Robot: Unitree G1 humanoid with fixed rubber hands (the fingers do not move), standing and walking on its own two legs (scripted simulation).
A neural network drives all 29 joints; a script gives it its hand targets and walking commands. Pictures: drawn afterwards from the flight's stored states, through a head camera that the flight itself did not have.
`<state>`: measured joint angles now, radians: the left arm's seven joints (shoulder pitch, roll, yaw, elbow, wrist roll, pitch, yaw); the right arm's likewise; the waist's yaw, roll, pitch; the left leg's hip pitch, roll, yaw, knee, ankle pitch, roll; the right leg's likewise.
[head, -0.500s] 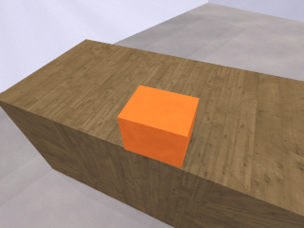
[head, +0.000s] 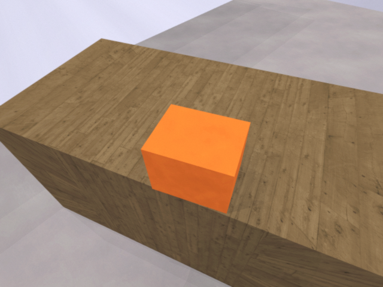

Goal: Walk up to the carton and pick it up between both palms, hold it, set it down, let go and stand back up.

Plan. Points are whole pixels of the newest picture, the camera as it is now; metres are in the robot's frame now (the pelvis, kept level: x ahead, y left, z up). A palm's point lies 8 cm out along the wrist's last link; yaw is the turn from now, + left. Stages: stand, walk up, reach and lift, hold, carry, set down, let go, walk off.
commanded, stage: walk up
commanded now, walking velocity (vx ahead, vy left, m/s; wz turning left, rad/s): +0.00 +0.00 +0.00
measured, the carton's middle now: (198, 157) +0.42 +0.00 +0.00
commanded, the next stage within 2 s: none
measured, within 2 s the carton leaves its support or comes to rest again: neither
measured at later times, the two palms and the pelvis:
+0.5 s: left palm out of the picture -0.08 +0.19 -0.15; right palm out of the picture -0.05 -0.19 -0.15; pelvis +0.00 +0.00 +0.00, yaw +0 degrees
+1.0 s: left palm out of the picture -0.07 +0.39 -0.12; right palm out of the picture +0.14 -0.12 -0.16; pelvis +0.08 +0.12 -0.03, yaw -6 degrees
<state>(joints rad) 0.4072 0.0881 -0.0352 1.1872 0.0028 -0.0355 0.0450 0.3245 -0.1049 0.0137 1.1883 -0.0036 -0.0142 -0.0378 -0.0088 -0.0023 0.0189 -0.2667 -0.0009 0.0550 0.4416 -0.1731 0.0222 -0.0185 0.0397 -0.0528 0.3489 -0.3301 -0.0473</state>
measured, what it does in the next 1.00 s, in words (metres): steps to the left: left foot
